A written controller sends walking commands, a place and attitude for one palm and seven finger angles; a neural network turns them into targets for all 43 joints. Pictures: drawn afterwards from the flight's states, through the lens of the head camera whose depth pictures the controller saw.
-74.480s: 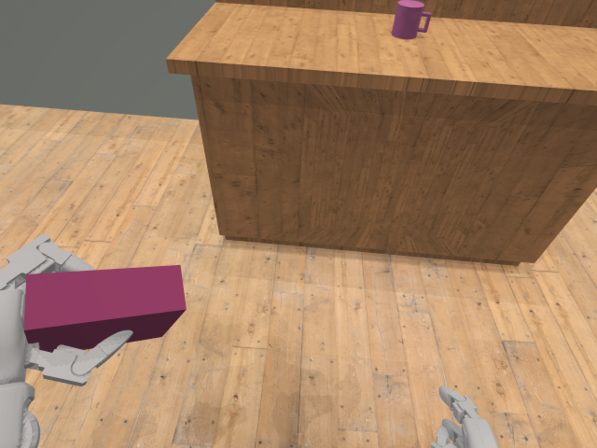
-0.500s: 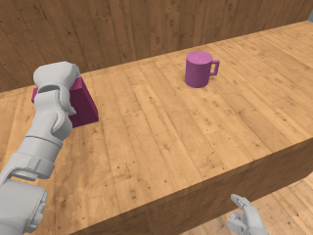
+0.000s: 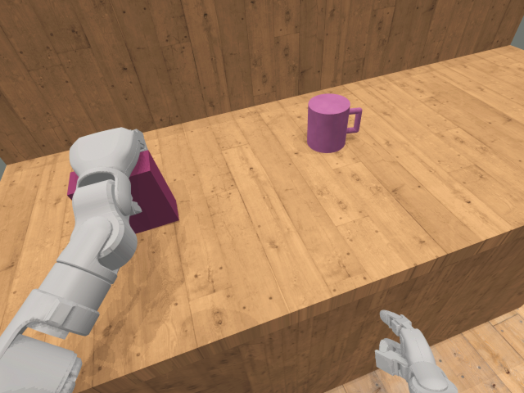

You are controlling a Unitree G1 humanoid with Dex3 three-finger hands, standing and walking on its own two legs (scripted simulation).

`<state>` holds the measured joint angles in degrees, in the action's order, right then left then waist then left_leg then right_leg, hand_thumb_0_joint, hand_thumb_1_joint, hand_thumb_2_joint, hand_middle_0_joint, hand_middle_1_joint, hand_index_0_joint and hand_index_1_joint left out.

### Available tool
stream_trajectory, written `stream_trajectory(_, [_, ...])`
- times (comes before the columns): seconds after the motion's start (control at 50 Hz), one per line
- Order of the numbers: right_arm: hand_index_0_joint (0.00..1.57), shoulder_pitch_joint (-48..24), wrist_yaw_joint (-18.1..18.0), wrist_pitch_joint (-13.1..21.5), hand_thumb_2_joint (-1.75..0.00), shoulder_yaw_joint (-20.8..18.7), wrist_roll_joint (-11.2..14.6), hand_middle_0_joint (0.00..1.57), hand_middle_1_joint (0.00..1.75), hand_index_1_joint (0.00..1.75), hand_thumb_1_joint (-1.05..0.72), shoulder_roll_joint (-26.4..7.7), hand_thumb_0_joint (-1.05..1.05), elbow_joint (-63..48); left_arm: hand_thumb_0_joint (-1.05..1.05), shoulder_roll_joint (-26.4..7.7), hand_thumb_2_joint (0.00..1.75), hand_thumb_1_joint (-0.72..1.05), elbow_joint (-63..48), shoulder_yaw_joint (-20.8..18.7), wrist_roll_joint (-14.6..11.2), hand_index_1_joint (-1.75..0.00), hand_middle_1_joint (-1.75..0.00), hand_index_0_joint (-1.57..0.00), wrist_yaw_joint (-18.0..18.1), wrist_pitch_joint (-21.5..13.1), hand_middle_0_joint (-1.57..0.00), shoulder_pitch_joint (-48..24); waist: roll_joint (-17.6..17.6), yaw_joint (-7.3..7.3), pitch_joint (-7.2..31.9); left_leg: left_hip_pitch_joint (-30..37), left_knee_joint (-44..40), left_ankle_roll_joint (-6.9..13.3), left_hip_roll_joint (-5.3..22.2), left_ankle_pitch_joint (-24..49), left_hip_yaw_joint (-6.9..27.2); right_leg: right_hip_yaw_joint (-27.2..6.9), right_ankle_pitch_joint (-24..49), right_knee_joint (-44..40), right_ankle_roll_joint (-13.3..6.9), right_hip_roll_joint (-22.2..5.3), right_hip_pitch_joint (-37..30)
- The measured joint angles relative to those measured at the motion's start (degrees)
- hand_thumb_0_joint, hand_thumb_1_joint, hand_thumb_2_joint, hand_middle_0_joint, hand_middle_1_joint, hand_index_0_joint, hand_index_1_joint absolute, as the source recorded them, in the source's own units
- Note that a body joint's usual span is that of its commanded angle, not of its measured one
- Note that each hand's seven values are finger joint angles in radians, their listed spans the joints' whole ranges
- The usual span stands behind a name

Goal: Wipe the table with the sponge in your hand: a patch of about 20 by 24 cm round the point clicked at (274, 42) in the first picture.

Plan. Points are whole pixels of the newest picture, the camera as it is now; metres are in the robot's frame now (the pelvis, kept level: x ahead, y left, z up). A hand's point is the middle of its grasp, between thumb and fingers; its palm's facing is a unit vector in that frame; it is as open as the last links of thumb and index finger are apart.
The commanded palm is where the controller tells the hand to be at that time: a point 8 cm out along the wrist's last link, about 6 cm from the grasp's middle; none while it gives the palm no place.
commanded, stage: wipe back along the middle lane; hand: left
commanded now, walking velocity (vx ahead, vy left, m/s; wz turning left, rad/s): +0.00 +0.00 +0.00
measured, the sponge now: (134, 206) +0.36 +0.26 +0.12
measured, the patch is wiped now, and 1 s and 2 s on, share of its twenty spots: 0.60 0.75 0.75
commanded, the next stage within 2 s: slide across to the third lane in 1.12 s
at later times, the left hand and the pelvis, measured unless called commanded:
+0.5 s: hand (138, 204) +0.31 +0.22 +0.17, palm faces +0.17 -0.06 -0.98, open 9.3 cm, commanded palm +0.26 +0.21 +0.22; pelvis +0.00 -0.02 +0.00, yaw -1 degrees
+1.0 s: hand (146, 233) +0.26 +0.19 +0.17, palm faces +0.29 -0.18 -0.94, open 9.2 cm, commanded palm +0.21 +0.17 +0.20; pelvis +0.00 -0.02 +0.00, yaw -2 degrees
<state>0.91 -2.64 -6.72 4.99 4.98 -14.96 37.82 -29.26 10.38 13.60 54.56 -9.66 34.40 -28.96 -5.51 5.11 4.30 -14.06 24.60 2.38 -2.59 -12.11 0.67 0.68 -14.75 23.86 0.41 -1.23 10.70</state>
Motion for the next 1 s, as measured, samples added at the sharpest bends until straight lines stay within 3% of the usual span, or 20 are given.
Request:
stream_trajectory(0.22, [0.2, -0.15, -0.05, 0.2, -0.9, 0.29, 0.05, 0.2, 0.3, 0.3, -0.9, 0.13, 0.01, -0.6, 0.02, 0.08, 1.08, -0.44, -3.05, 0.1, 0.12, -1.44, -1.47, -0.79, 0.35, 0.19, -0.77, 3.48, -0.61, 0.11, 0.24, 0.2, 0.57, -0.92, 0.8, -0.31, 0.21, 0.16, -0.56, 1.13, -0.73, 0.81, 0.1])
stream_trajectory(0.46, [0.2, -0.56, 0.98, -1.2, -0.9, -0.43, 0.08, 0.2, 0.3, 0.3, -0.9, -0.6, 0.01, -0.81, 0.03, 1.23, 1.07, -0.44, -17.12, -2.08, -0.68, -1.43, -1.5, -0.79, 2.02, 1.84, -0.74, 14.7, -1.93, 0.82, 0.76, 0.59, 1.75, -1.52, 1.65, -1.46, -0.4, -0.49, -1.54, 2.61, -1.32, 1.62, 0.18])
stream_trajectory(0.76, [0.2, -1.25, 1.02, -2.16, -0.9, -0.2, 0.09, 0.2, 0.3, 0.3, -0.9, 0.11, 0.01, -2.46, 0.03, 2.15, 1.06, -0.42, -26.12, -4.15, -1.11, -1.42, -1.53, -0.79, 5.09, 2.75, -0.69, 22.8, -1.49, 0.9, 0.56, 0.98, 2.56, -2.11, 2.63, -2.13, -0.86, -1.01, -1.74, 3.11, -1.9, 2.6, -0.07])
stream_trajectory(1.0, [0.2, -0.31, 1.99, -3.09, -0.9, -1.02, -0.16, 0.2, 0.3, 0.3, -0.9, 0.32, 0.01, -3.57, 0.03, 5.64, 1.07, -0.41, -36.62, -3.4, -1.41, -1.39, -1.53, -0.8, 8.8, 1.73, -0.66, 31.76, -1.58, 1.61, 0.22, 2.3, 2.5, -1.93, 2.68, -2.46, -1.44, -1.61, -1.77, 2.89, -1.75, 2.63, -1.27])
